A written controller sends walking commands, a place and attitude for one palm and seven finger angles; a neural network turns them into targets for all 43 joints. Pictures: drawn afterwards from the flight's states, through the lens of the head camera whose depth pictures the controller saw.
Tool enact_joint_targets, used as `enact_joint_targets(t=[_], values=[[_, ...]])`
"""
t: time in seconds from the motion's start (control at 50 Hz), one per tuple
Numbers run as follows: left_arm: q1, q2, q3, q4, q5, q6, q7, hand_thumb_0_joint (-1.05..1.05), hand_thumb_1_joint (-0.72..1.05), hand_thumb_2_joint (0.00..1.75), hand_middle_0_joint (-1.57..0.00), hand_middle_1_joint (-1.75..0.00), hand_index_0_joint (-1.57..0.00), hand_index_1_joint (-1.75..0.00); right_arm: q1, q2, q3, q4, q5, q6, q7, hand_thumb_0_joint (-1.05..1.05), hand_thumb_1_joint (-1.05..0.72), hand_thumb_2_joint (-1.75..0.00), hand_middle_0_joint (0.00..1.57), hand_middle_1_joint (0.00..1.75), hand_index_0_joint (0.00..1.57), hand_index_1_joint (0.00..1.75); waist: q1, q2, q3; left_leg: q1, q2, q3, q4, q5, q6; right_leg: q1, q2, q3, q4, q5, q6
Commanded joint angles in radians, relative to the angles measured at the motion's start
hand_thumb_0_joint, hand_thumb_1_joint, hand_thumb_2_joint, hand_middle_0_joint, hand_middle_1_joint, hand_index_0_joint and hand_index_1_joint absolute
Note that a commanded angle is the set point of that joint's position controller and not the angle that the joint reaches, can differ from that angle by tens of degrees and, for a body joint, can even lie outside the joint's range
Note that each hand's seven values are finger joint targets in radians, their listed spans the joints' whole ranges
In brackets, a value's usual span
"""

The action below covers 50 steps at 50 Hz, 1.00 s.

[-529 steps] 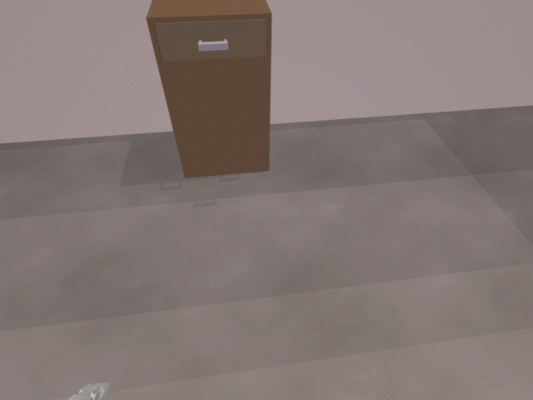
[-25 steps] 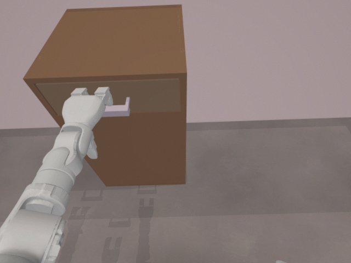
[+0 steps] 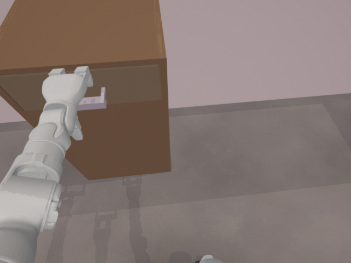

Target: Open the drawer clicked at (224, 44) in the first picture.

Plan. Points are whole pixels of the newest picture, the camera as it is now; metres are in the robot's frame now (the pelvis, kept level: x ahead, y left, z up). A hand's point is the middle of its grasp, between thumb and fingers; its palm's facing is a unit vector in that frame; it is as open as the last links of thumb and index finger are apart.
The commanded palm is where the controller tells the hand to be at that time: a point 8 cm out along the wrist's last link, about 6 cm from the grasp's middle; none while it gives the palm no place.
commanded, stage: move the hooked fingers above the handle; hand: left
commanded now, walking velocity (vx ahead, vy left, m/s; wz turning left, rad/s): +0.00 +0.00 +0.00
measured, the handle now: (85, 97) +0.56 +0.24 -0.01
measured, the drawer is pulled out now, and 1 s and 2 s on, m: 0.00 0.00 0.00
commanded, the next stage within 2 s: none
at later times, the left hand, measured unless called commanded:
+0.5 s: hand (71, 108) +0.48 +0.24 +0.04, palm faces -0.10 -0.02 -1.00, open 13.9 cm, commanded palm +0.48 +0.23 +0.10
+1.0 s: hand (85, 99) +0.51 +0.21 +0.04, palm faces -0.04 -0.06 -1.00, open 13.9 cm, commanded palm +0.49 +0.23 +0.10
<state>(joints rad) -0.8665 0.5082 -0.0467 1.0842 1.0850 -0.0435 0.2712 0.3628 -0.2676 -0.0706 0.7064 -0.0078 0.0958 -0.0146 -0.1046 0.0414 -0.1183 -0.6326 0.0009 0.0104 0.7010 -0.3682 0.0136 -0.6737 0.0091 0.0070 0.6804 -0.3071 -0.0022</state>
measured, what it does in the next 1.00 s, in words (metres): stands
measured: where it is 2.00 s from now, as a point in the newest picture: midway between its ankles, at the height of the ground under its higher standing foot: outside the picture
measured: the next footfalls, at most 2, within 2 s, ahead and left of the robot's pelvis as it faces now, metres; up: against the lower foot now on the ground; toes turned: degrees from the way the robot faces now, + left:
none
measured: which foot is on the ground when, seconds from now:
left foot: down 0.00-1.00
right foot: down 0.00-1.00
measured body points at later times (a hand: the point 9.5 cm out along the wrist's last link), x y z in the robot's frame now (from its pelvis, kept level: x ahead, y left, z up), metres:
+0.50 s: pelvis +0.00 +0.01 +0.00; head +0.10 +0.00 +0.44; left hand +0.48 +0.24 +0.09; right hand +0.01 -0.27 -0.13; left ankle -0.03 +0.11 -0.71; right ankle +0.00 -0.12 -0.71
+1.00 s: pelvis +0.01 +0.01 +0.00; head +0.11 +0.01 +0.43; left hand +0.50 +0.21 +0.10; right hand +0.00 -0.26 -0.13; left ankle -0.03 +0.11 -0.71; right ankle +0.00 -0.12 -0.71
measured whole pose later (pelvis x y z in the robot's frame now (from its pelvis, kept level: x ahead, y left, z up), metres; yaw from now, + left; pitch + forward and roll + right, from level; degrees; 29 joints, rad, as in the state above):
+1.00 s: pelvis +0.01 +0.01 +0.00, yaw +0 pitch +19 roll -1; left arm -0.87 0.51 -0.02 1.05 1.09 -0.13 0.26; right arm 0.39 -0.25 -0.05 0.71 -0.02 0.11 -0.02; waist -0.13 0.04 -0.14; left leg -0.68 0.00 0.01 0.75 -0.40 0.02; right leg -0.71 0.01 0.01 0.70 -0.32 0.01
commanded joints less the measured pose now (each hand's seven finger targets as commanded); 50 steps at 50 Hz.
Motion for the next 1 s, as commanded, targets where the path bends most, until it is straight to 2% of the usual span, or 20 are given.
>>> enact_joint_targets(t=[0.0, 0.04, 0.08, 0.12, 0.22, 0.28, 0.32, 0.4, 0.44, 0.5, 0.52, 0.58, 0.6, 0.64, 0.7, 0.8, 0.84, 0.9, 0.92, 0.98], values=[[-0.513, 0.219, 0.039, -0.175, 0.000, -0.018, 0.022, 0.00, -0.50, 0.30, -0.30, -1.20, -0.30, -1.20, 0.130, -0.153, -0.048, -0.055, -0.006, -0.019, -0.016, 0.00, -0.90, -0.90, 0.20, 0.30, 0.20, 0.30, -0.046, -0.007, -0.407, 0.185, -0.026, 0.003, -0.023, 0.424, 0.033, 0.224, 0.035, -0.013, -0.049, 0.353, -0.027], [-0.527, 0.281, 0.081, -0.165, 0.012, -0.029, 0.030, 0.00, -0.50, 0.30, -0.30, -1.20, -0.30, -1.20, 0.141, -0.156, -0.045, -0.049, -0.008, -0.020, -0.018, 0.00, -0.90, -0.90, 0.20, 0.30, 0.20, 0.30, -0.037, 0.012, -0.411, 0.164, -0.026, 0.002, -0.018, 0.414, 0.033, 0.220, 0.035, -0.010, -0.035, 0.347, -0.029], [-0.514, 0.277, 0.087, -0.177, 0.014, -0.036, 0.042, 0.00, -0.50, 0.30, -0.30, -1.20, -0.30, -1.20, 0.142, -0.153, -0.044, -0.058, -0.017, -0.021, -0.015, 0.00, -0.90, -0.90, 0.20, 0.30, 0.20, 0.30, -0.025, 0.044, -0.450, 0.177, -0.027, 0.006, -0.009, 0.442, 0.031, 0.223, 0.036, -0.011, -0.024, 0.362, -0.030], [-0.488, 0.343, 0.139, -0.169, 0.020, -0.036, 0.055, 0.00, -0.50, 0.30, -0.30, -1.20, -0.30, -1.20, 0.141, -0.157, -0.041, -0.057, -0.021, -0.018, -0.013, 0.00, -0.90, -0.90, 0.20, 0.30, 0.20, 0.30, -0.007, 0.063, -0.479, 0.156, -0.027, 0.009, 0.002, 0.467, 0.028, 0.244, 0.034, -0.012, -0.006, 0.387, -0.031], [-0.369, 0.363, 0.164, -0.132, 0.015, 0.008, 0.066, 0.00, -0.50, 0.30, -0.30, -1.20, -0.30, -1.20, 0.132, -0.161, -0.037, -0.072, -0.020, -0.005, -0.002, 0.00, -0.90, -0.90, 0.20, 0.30, 0.20, 0.30, 0.026, 0.021, -0.487, 0.114, -0.024, 0.026, -0.001, 0.500, 0.027, 0.307, 0.033, -0.014, 0.000, 0.448, -0.026], [-0.351, 0.325, 0.133, -0.153, 0.010, 0.018, 0.047, 0.00, -0.50, 0.30, -0.30, -1.20, -0.30, -1.20, 0.129, -0.162, -0.044, -0.076, -0.012, -0.003, -0.003, 0.00, -0.90, -0.90, 0.20, 0.30, 0.20, 0.30, 0.016, -0.005, -0.471, 0.129, -0.019, 0.032, -0.011, 0.488, 0.031, 0.313, 0.034, -0.013, -0.020, 0.449, -0.023], [-0.381, 0.295, 0.100, -0.165, -0.002, 0.005, 0.026, 0.00, -0.50, 0.30, -0.30, -1.20, -0.30, -1.20, 0.135, -0.166, -0.047, -0.071, -0.006, -0.004, -0.010, 0.00, -0.90, -0.90, 0.20, 0.30, 0.20, 0.30, -0.013, -0.038, -0.436, 0.140, -0.015, 0.025, -0.022, 0.455, 0.035, 0.296, 0.034, -0.013, -0.042, 0.424, -0.017], [-0.511, 0.219, 0.023, -0.274, -0.018, -0.063, -0.006, 0.00, -0.50, 0.30, -0.30, -1.20, -0.30, -1.20, 0.140, -0.159, -0.054, -0.058, -0.004, -0.012, -0.025, 0.00, -0.90, -0.90, 0.20, 0.30, 0.20, 0.30, -0.059, -0.003, -0.411, 0.222, -0.011, 0.004, -0.028, 0.425, 0.038, 0.221, 0.034, -0.011, -0.068, 0.347, -0.019], [-0.510, 0.247, 0.055, -0.303, -0.014, -0.100, 0.000, 0.00, -0.50, 0.30, -0.30, -1.20, -0.30, -1.20, 0.149, -0.156, -0.060, -0.048, -0.008, -0.016, -0.026, 0.00, -0.90, -0.90, 0.20, 0.30, 0.20, 0.30, -0.044, 0.056, -0.439, 0.279, -0.010, -0.012, -0.017, 0.462, 0.032, 0.181, 0.039, -0.015, -0.056, 0.323, -0.026], [-0.569, 0.207, 0.026, -0.309, -0.009, -0.120, 0.029, 0.00, -0.50, 0.30, -0.30, -1.20, -0.30, -1.20, 0.146, -0.149, -0.055, -0.035, -0.017, -0.019, -0.022, 0.00, -0.90, -0.90, 0.20, 0.30, 0.20, 0.30, -0.055, 0.113, -0.408, 0.301, -0.008, -0.029, -0.004, 0.493, 0.018, 0.100, 0.041, -0.031, -0.043, 0.281, -0.034], [-0.552, 0.216, 0.045, -0.291, -0.006, -0.116, 0.047, 0.00, -0.50, 0.30, -0.30, -1.20, -0.30, -1.20, 0.152, -0.147, -0.055, -0.030, -0.020, -0.020, -0.017, 0.00, -0.90, -0.90, 0.20, 0.30, 0.20, 0.30, -0.046, 0.118, -0.429, 0.305, -0.007, -0.034, 0.003, 0.515, 0.015, 0.098, 0.042, -0.037, -0.032, 0.284, -0.034], [-0.511, 0.277, 0.098, -0.160, 0.004, -0.047, 0.090, 0.00, -0.50, 0.30, -0.30, -1.20, -0.30, -1.20, 0.139, -0.155, -0.038, -0.029, -0.021, -0.012, -0.005, 0.00, -0.90, -0.90, 0.20, 0.30, 0.20, 0.30, -0.034, 0.082, -0.369, 0.206, -0.013, -0.023, -0.001, 0.462, 0.011, 0.102, 0.043, -0.048, -0.017, 0.273, -0.038], [-0.504, 0.322, 0.133, -0.139, 0.012, -0.022, 0.100, 0.00, -0.50, 0.30, -0.30, -1.20, -0.30, -1.20, 0.132, -0.161, -0.034, -0.035, -0.021, -0.009, -0.002, 0.00, -0.90, -0.90, 0.20, 0.30, 0.20, 0.30, -0.016, 0.080, -0.385, 0.181, -0.018, -0.018, 0.000, 0.469, 0.012, 0.127, 0.043, -0.046, -0.009, 0.286, -0.040], [-0.502, 0.265, 0.075, -0.089, 0.023, 0.035, 0.106, 0.00, -0.50, 0.30, -0.30, -1.20, -0.30, -1.20, 0.125, -0.156, -0.029, -0.049, -0.017, -0.007, 0.004, 0.00, -0.90, -0.90, 0.20, 0.30, 0.20, 0.30, -0.026, 0.078, -0.389, 0.161, -0.018, -0.009, -0.001, 0.460, 0.012, 0.133, 0.042, -0.048, -0.004, 0.298, -0.037], [-0.467, 0.259, 0.073, -0.072, 0.023, 0.077, 0.073, 0.00, -0.50, 0.30, -0.30, -1.20, -0.30, -1.20, 0.134, -0.163, -0.035, -0.065, -0.013, -0.002, 0.005, 0.00, -0.90, -0.90, 0.20, 0.30, 0.20, 0.30, -0.018, 0.035, -0.468, 0.195, -0.011, -0.006, 0.010, 0.541, 0.015, 0.190, 0.042, -0.041, 0.000, 0.368, -0.030], [-0.525, 0.204, 0.021, -0.192, -0.021, 0.006, -0.021, 0.00, -0.50, 0.30, -0.30, -1.20, -0.30, -1.20, 0.149, -0.160, -0.047, -0.073, -0.008, -0.004, -0.014, 0.00, -0.90, -0.90, 0.20, 0.30, 0.20, 0.30, -0.054, -0.003, -0.498, 0.258, -0.003, -0.013, 0.007, 0.528, 0.029, 0.214, 0.041, -0.020, -0.037, 0.381, -0.019], [-0.532, 0.222, 0.040, -0.257, -0.020, -0.048, -0.030, 0.00, -0.50, 0.30, -0.30, -1.20, -0.30, -1.20, 0.153, -0.157, -0.049, -0.068, -0.011, -0.007, -0.021, 0.00, -0.90, -0.90, 0.20, 0.30, 0.20, 0.30, -0.043, 0.036, -0.497, 0.289, 0.000, -0.025, 0.007, 0.548, 0.027, 0.184, 0.043, -0.021, -0.032, 0.357, -0.021], [-0.536, 0.272, 0.087, -0.283, -0.009, -0.099, 0.007, 0.00, -0.50, 0.30, -0.30, -1.20, -0.30, -1.20, 0.151, -0.154, -0.043, -0.053, -0.021, -0.008, -0.025, 0.00, -0.90, -0.90, 0.20, 0.30, 0.20, 0.30, -0.033, 0.067, -0.453, 0.252, -0.006, -0.023, 0.012, 0.546, 0.022, 0.167, 0.043, -0.024, -0.023, 0.351, -0.028], [-0.512, 0.319, 0.133, -0.256, 0.002, -0.098, 0.030, 0.00, -0.50, 0.30, -0.30, -1.20, -0.30, -1.20, 0.153, -0.155, -0.041, -0.046, -0.023, -0.005, -0.024, 0.00, -0.90, -0.90, 0.20, 0.30, 0.20, 0.30, -0.024, 0.050, -0.435, 0.223, -0.006, -0.026, 0.013, 0.529, 0.023, 0.163, 0.043, -0.027, -0.014, 0.341, -0.030], [-0.476, 0.340, 0.153, -0.192, 0.021, -0.051, 0.092, 0.00, -0.50, 0.30, -0.30, -1.20, -0.30, -1.20, 0.138, -0.153, -0.031, -0.045, -0.026, -0.003, -0.010, 0.00, -0.90, -0.90, 0.20, 0.30, 0.20, 0.30, -0.003, 0.079, -0.408, 0.153, -0.015, -0.014, 0.010, 0.506, 0.016, 0.163, 0.042, -0.038, 0.010, 0.335, -0.037]])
